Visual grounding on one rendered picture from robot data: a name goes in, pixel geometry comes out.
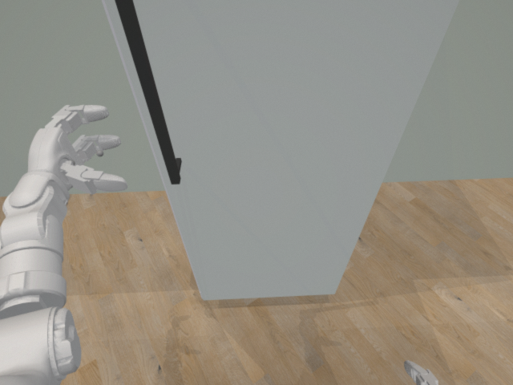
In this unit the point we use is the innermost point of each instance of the robot left upper arm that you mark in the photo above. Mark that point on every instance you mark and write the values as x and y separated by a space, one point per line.
38 348

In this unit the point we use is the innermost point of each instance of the right robot hand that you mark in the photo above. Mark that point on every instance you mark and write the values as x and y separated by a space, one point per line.
420 375

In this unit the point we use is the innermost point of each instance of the handle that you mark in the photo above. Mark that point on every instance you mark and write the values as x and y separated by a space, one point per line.
135 41

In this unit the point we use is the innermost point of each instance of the fridge door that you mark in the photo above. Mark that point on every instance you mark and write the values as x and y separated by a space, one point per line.
286 115

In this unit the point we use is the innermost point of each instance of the left robot hand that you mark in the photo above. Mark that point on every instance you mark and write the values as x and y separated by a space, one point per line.
51 150

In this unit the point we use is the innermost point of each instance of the left robot forearm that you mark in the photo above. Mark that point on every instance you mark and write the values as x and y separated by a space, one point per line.
31 245

